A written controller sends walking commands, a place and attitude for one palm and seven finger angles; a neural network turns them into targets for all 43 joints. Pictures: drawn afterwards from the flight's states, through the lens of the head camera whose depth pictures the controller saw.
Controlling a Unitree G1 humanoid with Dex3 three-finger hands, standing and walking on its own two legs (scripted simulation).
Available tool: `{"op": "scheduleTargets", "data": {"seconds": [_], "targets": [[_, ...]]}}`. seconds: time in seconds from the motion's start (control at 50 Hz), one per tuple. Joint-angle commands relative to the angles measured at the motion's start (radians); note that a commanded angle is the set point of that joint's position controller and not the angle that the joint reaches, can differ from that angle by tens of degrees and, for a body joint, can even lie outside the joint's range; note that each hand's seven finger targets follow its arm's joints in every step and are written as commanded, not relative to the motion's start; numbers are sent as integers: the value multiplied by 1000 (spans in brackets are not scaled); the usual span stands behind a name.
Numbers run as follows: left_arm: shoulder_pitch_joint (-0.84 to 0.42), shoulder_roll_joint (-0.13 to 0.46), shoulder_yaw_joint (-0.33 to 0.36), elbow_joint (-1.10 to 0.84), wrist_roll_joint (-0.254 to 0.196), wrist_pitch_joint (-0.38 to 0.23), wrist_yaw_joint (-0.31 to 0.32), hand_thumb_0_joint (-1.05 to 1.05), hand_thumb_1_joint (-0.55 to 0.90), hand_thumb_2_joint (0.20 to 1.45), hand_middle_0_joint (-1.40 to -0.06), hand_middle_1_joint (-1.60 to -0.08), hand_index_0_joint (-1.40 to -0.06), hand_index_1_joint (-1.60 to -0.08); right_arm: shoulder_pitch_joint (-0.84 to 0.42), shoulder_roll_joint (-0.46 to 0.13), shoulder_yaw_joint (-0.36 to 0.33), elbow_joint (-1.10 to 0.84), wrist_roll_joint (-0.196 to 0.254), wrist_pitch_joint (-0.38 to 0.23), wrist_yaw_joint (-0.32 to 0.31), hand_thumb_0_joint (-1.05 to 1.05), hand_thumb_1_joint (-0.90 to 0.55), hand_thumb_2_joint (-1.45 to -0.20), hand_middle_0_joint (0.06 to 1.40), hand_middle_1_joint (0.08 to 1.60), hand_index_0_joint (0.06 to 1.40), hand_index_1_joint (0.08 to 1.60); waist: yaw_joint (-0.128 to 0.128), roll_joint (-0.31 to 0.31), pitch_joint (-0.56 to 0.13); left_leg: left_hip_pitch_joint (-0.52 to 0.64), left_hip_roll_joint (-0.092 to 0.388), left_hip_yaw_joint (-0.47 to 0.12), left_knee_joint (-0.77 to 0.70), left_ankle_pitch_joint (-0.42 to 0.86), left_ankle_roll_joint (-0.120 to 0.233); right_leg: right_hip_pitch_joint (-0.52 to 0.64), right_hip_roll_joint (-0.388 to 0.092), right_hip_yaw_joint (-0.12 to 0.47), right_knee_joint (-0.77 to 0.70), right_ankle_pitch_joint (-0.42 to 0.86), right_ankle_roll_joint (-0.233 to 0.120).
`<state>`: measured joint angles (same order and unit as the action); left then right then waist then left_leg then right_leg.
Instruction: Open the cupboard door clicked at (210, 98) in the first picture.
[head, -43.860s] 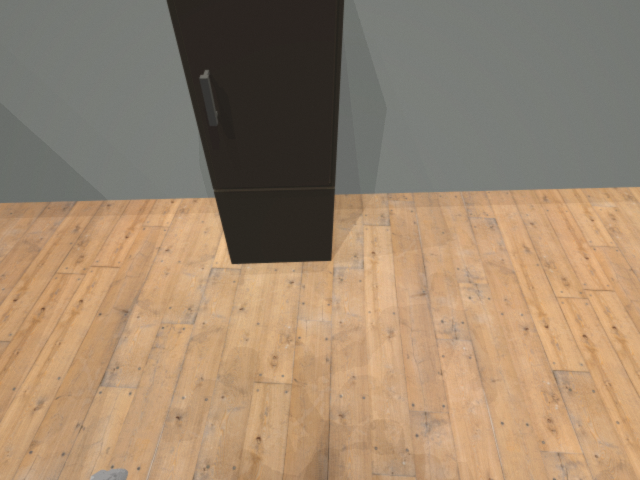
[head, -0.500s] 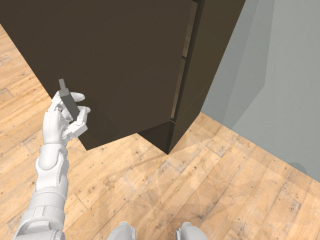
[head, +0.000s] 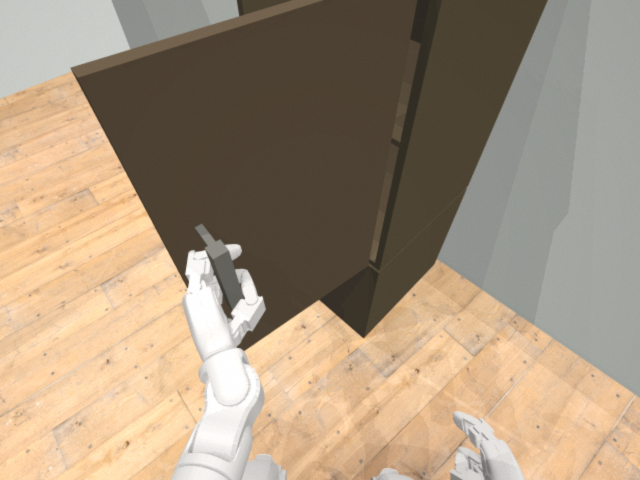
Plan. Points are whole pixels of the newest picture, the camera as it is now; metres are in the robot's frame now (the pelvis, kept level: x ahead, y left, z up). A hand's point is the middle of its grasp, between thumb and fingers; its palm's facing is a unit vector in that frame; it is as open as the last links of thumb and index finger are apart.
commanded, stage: pull the door open along its arc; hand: left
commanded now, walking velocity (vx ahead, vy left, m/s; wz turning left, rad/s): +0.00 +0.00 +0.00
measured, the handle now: (220, 269) +0.37 +0.15 +0.05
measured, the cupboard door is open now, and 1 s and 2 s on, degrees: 82 91 95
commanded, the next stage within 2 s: open thumb and fingers to let go in 0.18 s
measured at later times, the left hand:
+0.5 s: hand (284, 321) +0.30 +0.06 +0.04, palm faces +0.44 -0.90 -0.04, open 6.6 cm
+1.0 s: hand (284, 325) +0.29 +0.06 +0.04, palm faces +0.40 -0.92 -0.04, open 14.5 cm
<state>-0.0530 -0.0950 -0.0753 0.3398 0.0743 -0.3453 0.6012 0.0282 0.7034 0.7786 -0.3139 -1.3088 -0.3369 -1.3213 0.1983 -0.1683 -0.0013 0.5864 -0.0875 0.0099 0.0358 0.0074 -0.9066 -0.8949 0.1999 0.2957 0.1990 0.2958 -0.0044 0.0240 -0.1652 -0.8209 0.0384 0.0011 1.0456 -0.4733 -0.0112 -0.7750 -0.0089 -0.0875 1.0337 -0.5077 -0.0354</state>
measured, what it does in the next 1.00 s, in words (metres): stands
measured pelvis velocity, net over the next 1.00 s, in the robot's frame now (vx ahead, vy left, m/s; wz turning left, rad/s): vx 0.00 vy -0.02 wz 0.02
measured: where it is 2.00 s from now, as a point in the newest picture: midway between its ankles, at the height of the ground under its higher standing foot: outside the picture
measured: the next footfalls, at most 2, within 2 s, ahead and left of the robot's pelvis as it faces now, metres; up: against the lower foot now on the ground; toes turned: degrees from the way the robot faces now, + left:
none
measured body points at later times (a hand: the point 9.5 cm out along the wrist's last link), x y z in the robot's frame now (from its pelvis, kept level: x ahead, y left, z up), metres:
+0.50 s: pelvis +0.00 -0.03 +0.00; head +0.04 -0.05 +0.45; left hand +0.27 +0.11 +0.05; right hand +0.19 -0.23 -0.10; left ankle +0.02 +0.13 -0.67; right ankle +0.00 -0.10 -0.67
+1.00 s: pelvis +0.00 -0.02 +0.00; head +0.04 -0.03 +0.44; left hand +0.27 +0.11 +0.04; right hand +0.17 -0.23 -0.11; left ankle +0.02 +0.13 -0.67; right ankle +0.00 -0.10 -0.67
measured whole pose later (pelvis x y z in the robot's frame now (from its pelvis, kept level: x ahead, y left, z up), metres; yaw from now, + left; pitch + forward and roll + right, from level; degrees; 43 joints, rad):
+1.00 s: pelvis +0.00 -0.02 +0.00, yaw +1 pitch +14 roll +0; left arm 0.08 -0.10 -0.22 0.22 0.10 -0.28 0.62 -0.01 -0.46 0.31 -0.25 -0.90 -0.28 -0.89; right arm 0.21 -0.18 0.00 0.59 -0.09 -0.06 0.01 0.01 -0.91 -0.90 0.20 0.30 0.20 0.30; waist 0.00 0.04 -0.17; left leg -0.82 0.03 -0.02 1.05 -0.47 -0.03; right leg -0.78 -0.01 -0.11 1.06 -0.53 -0.06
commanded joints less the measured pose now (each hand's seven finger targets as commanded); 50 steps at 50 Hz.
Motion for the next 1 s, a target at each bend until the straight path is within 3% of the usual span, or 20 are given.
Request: {"op": "scheduleTargets", "data": {"seconds": [0.0, 0.08, 0.16, 0.22, 0.24, 0.26, 0.34, 0.4, 0.46, 0.52, 0.56, 0.66, 0.7, 0.84, 0.98], "targets": [[-86, -75, -102, -269, 35, -74, 0, 0, 900, 900, -400, -1350, -400, -1350, -43, -105, -40, -141, -2, -63, -13, 0, -900, -900, 200, 300, 200, 300, -14, -86, -252, 164, -42, -3, -120, 266, 17, 196, 5, 47, -169, 375, 12], [-10, -112, -156, -318, 69, -54, 9, 0, 900, 900, -400, -1350, -400, -1350, -60, -96, -34, -154, -7, -90, -13, 0, -900, -900, 200, 300, 200, 300, -10, -84, -234, 157, -45, -6, -115, 243, 19, 180, -1, 50, -174, 343, 11], [115, -178, -218, -365, 54, -12, 9, 0, 900, 900, -400, -1350, -400, -1350, -86, -85, -24, -171, 1, -118, -8, 0, -900, -900, 200, 300, 200, 300, -1, -76, -223, 161, -52, -7, -113, 221, 18, 188, -5, 50, -192, 327, 13], [50, -126, -170, -374, 51, 7, 28, 0, 900, 900, -400, -1350, -400, -1350, -81, -91, -23, -158, 0, -124, -18, 0, -900, -900, 200, 300, 200, 300, -8, -113, -211, 140, -54, -18, -100, 211, 16, 179, -11, 63, -197, 323, 20], [0, -103, -145, -370, 49, 11, 38, 0, 900, 900, -400, -1350, -400, -1350, -89, -93, -23, -152, -2, -123, -23, 0, -900, -900, 200, 300, 200, 300, -11, -91, -201, 131, -55, -14, -91, 193, 15, 159, -17, 76, -204, 301, 23], [-87, -67, -108, -348, 49, 7, 49, 0, 900, 900, -400, -1350, -400, -1350, -85, -93, -20, -134, -2, -119, -30, 0, -900, -900, 200, 300, 200, 300, -25, -110, -177, 116, -57, -17, -83, 171, 16, 142, -25, 92, -216, 269, 29], [-94, -77, -102, -306, 44, -4, 42, 0, 620, 780, -380, -1320, -380, -1320, -91, -88, -21, -131, -3, -121, -36, 0, -900, -900, 200, 300, 200, 300, -16, -127, -197, 93, -63, -18, -76, 155, 16, 163, -40, 129, -233, 253, 39], [-42, -95, -121, -309, 43, -12, 25, 0, 410, 690, -365, -1298, -365, -1298, -72, -88, -27, -135, -3, -121, -34, 0, -900, -900, 200, 300, 200, 300, -13, -131, -245, 110, -61, -17, -78, 193, 15, 203, -41, 120, -213, 365, 43], [-43, -100, -136, -335, 43, -18, 11, 0, 200, 600, -350, -1275, -350, -1275, -65, -90, -29, -140, -1, -117, -31, 0, -900, -900, 200, 300, 200, 300, -18, -122, -250, 111, -60, -19, -77, 209, 15, 213, -44, 120, -202, 412, 45], [-57, -101, -140, -319, 47, -17, 9, 0, -10, 510, -335, -1253, -335, -1253, -64, -93, -28, -142, -2, -119, -32, 0, -900, -900, 200, 300, 200, 300, -26, -148, -218, 104, -58, -25, -74, 196, 17, 187, -42, 112, -207, 380, 43], [-69, -98, -139, -334, 50, -24, 14, 0, -150, 450, -325, -1237, -325, -1237, -67, -92, -30, -142, -3, -120, -32, 0, -900, -900, 200, 300, 200, 300, -23, -118, -237, 109, -59, -22, -72, 194, 17, 182, -42, 113, -201, 369, 41], [-54, -101, -144, -337, 49, -24, 15, 0, -500, 300, -300, -1200, -300, -1200, -67, -94, -30, -149, -1, -122, -32, 0, -900, -900, 200, 300, 200, 300, -16, -115, -240, 109, -58, -21, -77, 189, 17, 176, -36, 101, -196, 340, 35], [-60, -103, -146, -346, 52, -25, 18, 0, -500, 300, -300, -1200, -300, -1200, -63, -93, -32, -147, -2, -123, -33, 0, -900, -900, 200, 300, 200, 300, -16, -101, -250, 118, -58, -19, -77, 196, 17, 175, -33, 96, -191, 342, 32], [-45, -90, -129, -345, 44, -12, 26, 0, -500, 300, -242, -850, -242, -850, -71, -96, -31, -150, -1, -123, -34, 0, -900, -900, 200, 300, 200, 300, -8, -108, -234, 113, -57, -18, -84, 188, 17, 166, -25, 83, -191, 299, 26], [-60, -128, -157, -336, 51, 1, 37, 0, -500, 300, -183, -500, -183, -500, -82, -93, -27, -150, 0, -125, -28, 0, -900, -900, 200, 300, 200, 300, -9, -78, -225, 136, -54, -18, -89, 195, 17, 131, -7, 54, -175, 267, 13]]}}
